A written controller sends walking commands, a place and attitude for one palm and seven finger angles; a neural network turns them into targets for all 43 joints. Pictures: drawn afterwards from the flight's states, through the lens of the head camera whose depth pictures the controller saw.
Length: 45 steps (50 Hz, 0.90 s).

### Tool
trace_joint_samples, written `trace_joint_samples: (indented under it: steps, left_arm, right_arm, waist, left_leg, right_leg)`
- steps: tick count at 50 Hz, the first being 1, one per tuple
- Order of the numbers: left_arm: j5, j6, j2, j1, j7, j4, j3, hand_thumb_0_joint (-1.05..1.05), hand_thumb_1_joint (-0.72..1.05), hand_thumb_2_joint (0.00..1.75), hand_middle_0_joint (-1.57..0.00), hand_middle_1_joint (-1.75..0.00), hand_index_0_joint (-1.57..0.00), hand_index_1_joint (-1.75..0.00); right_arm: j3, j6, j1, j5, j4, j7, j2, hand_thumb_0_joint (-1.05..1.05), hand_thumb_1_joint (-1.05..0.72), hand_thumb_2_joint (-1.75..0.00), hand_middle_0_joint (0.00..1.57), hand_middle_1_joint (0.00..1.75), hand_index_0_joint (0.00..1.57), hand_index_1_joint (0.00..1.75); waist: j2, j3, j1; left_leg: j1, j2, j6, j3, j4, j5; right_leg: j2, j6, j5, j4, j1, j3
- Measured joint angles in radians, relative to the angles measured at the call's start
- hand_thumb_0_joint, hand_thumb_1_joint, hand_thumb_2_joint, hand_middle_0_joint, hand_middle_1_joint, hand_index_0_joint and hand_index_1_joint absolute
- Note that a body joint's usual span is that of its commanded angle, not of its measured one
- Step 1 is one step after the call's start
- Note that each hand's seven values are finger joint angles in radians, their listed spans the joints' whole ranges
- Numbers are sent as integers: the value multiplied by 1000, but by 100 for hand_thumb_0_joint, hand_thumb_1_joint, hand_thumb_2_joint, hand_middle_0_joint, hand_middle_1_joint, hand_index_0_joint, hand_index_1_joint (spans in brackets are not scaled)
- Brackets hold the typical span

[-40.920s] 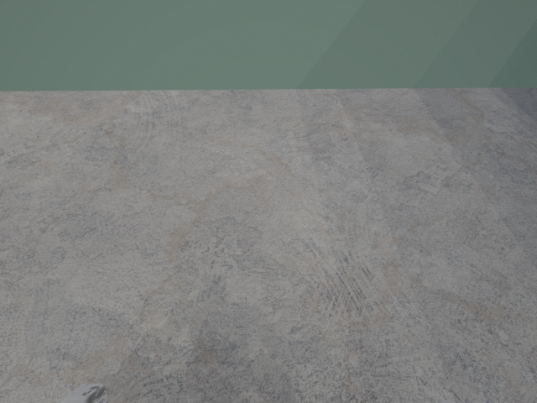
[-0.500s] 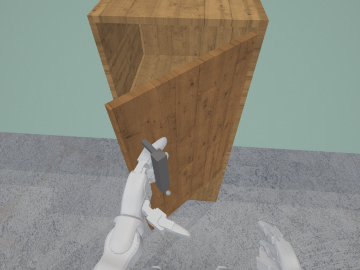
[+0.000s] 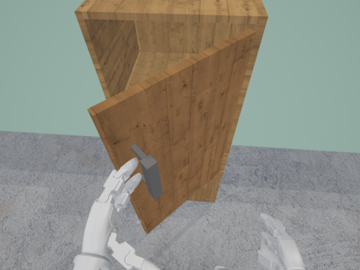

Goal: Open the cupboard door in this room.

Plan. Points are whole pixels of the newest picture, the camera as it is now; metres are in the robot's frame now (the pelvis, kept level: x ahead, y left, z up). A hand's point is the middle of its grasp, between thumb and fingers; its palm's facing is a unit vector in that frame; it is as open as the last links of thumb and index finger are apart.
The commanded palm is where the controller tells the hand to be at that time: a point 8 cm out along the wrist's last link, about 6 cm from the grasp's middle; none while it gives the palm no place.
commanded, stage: slide the hand sideways off the handle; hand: left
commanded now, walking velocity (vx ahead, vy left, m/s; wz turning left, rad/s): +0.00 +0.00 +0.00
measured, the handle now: (146, 172) +0.29 +0.09 +0.09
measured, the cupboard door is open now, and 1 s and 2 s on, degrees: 46 46 46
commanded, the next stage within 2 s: draw the hand back to the body in 0.36 s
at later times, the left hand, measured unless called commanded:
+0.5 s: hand (106, 240) +0.17 +0.14 +0.08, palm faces -0.05 -1.00 -0.02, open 16.3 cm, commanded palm +0.14 +0.19 +0.10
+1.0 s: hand (63, 225) +0.17 +0.19 +0.13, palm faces +0.01 -0.99 -0.12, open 16.1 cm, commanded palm +0.14 +0.25 +0.16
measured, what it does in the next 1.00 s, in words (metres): stands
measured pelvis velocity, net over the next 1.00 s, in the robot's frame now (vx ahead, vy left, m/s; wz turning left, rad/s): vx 0.00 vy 0.02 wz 0.01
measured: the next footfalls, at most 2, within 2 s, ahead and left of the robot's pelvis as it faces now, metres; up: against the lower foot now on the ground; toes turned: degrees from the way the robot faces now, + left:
none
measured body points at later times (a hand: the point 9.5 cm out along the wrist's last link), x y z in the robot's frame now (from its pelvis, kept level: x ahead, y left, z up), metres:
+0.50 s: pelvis -0.01 +0.00 -0.01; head +0.02 -0.01 +0.44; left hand +0.16 +0.19 +0.09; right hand +0.18 -0.23 -0.07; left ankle -0.01 +0.12 -0.68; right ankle +0.01 -0.10 -0.68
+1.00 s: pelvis +0.00 +0.02 +0.01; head +0.00 +0.02 +0.46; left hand +0.17 +0.25 +0.14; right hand +0.19 -0.19 -0.04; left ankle -0.01 +0.12 -0.68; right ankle +0.01 -0.10 -0.68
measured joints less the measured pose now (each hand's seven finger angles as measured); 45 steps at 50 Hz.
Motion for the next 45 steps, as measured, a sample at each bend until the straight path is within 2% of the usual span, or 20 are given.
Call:
trace_joint_samples:
  steps: [10, 18, 24, 29, 34, 45]
  left_arm:
    - [-77, -26, 41, 84, -99, -36, 104, -2, -50, 30, -20, -32, -20, -32]
    - [-142, -44, 65, 100, -155, -21, 196, -2, -50, 30, -17, -31, -18, -31]
    - [-167, -48, 71, 88, -193, -18, 202, -2, -50, 30, -16, -31, -16, -30]
    - [-161, -14, 86, 72, -183, -43, 196, -2, -50, 30, -15, -30, -15, -30]
    - [-169, 27, 97, 77, -165, -89, 220, -2, -50, 30, -15, -30, -15, -30]
    - [-187, 122, 119, 85, -180, -147, 263, -2, -50, 30, -15, -30, -15, -30]
  right_arm:
    - [-14, -13, 8, 14, 5, -22, -7, 1, -90, -90, 20, 30, 20, 30]
    - [-24, -25, 9, 26, 18, -40, -17, 1, -90, -90, 20, 30, 20, 30]
    - [-23, -43, 10, 30, 24, -50, -23, 1, -90, -90, 20, 30, 20, 30]
    - [-17, -46, 12, 36, 20, -53, -15, 1, -90, -90, 20, 30, 20, 30]
    - [-2, -50, 19, 44, 20, -54, -1, 1, -90, -90, 20, 30, 20, 30]
    - [23, -79, 24, 49, 35, -57, -5, 1, -90, -90, 20, 30, 20, 30]
  waist:
    - [2, -16, 4]
    - [6, -20, 9]
    - [10, -22, 9]
    - [10, -18, 10]
    - [15, -22, 9]
    - [20, -21, 22]
  left_leg:
    - [-29, 8, -15, -17, 28, -11]
    - [-55, 11, -18, -30, 52, -13]
    - [-68, 9, -11, -34, 67, -13]
    - [-55, 7, -1, -28, 64, -13]
    - [-15, 5, 9, -19, 35, -6]
    - [63, -4, 25, -13, -26, 12]
  right_leg:
    - [8, -14, -14, 26, -25, -17]
    - [10, -16, -13, 39, -42, -30]
    - [8, -9, -8, 39, -47, -34]
    - [7, -1, -2, 29, -32, -27]
    - [5, 9, 11, -5, 8, -19]
    - [-2, 27, 34, -78, 93, -12]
